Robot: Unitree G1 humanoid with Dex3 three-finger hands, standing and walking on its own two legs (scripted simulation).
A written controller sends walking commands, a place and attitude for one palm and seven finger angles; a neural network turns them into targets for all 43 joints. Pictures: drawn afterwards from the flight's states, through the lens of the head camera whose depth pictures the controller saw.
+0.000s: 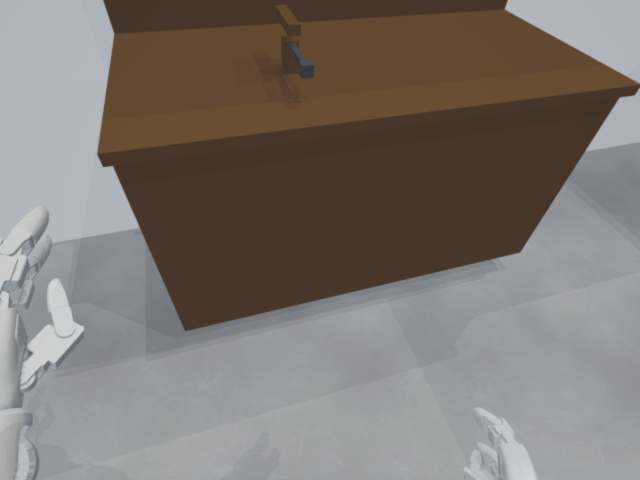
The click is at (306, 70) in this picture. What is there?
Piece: tap's lever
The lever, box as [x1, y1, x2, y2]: [299, 60, 313, 78]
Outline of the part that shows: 310,60 299,61 299,74 302,78 313,77 313,64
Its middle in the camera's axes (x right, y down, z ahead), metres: -0.03 -0.37 +0.84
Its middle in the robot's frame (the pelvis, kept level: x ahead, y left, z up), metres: +0.89 +0.09 +0.11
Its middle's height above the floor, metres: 0.88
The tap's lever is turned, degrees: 0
